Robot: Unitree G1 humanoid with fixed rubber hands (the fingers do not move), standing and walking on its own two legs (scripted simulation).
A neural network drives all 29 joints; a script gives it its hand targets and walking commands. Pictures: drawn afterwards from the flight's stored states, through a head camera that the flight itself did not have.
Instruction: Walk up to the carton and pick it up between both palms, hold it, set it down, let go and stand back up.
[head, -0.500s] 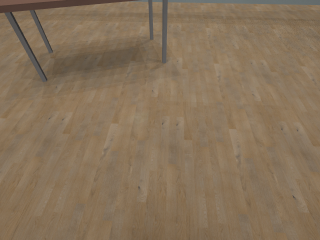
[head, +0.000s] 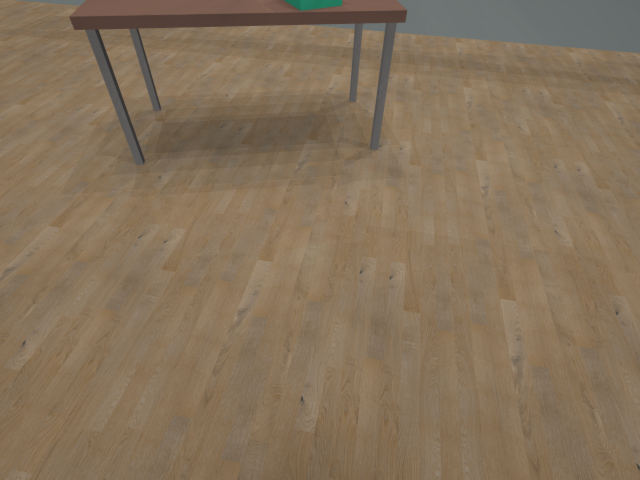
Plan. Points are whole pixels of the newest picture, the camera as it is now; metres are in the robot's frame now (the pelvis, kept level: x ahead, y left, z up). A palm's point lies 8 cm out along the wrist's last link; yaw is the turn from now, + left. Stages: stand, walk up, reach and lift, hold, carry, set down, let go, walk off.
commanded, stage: walk up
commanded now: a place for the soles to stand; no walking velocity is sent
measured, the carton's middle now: out of the picture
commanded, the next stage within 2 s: none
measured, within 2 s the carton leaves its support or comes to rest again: neither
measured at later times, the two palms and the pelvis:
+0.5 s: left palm (120, 354) +0.34 +0.34 -0.11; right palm (517, 426) +0.24 -0.28 -0.12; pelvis +0.24 +0.04 -0.01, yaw -1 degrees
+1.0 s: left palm (146, 283) +0.53 +0.37 -0.17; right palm (445, 215) +0.67 -0.26 -0.09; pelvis +0.52 +0.05 -0.04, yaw +5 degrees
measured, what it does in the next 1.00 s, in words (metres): walks ahead: left foot, then right foot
